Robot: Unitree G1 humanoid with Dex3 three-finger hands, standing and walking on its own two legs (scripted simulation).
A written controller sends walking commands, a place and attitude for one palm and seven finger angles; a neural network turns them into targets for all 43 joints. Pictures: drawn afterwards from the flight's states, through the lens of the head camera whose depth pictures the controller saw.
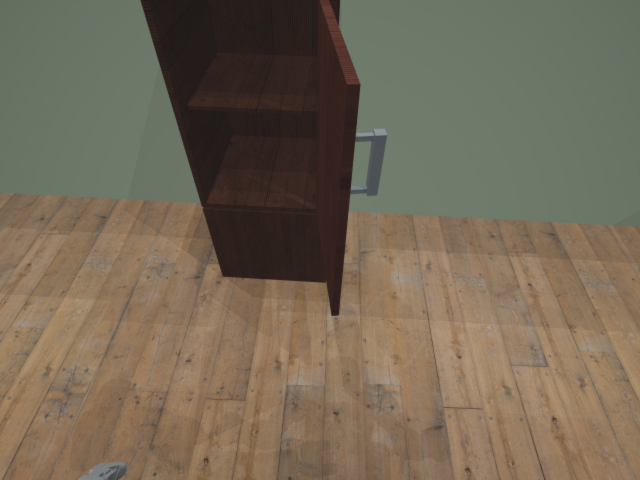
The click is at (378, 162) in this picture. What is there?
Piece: cupboard door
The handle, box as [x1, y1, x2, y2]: [350, 129, 386, 195]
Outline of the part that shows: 384,129 373,129 372,132 368,133 356,133 355,141 372,141 366,185 351,186 350,193 365,192 367,195 375,195 377,193 386,138 386,133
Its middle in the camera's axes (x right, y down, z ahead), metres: +0.07 -0.13 +0.67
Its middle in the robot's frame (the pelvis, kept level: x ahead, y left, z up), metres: +0.60 -0.04 +0.06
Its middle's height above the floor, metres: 0.83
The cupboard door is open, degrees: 100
